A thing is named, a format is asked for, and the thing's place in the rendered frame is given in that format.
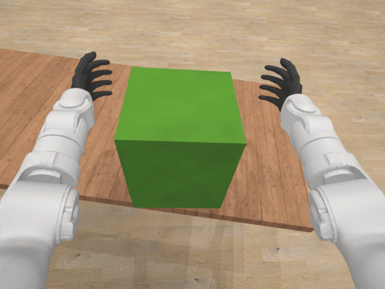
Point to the left robot forearm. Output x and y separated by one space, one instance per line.
61 142

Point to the robot right hand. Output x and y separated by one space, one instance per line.
290 84

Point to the left robot upper arm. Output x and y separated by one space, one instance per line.
35 218

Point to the robot left hand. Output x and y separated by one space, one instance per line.
84 76

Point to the right robot forearm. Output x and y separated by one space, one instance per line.
322 154

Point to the table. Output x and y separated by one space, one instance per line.
268 187

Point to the carton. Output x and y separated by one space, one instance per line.
179 137

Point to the right robot upper arm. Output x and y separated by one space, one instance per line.
351 214

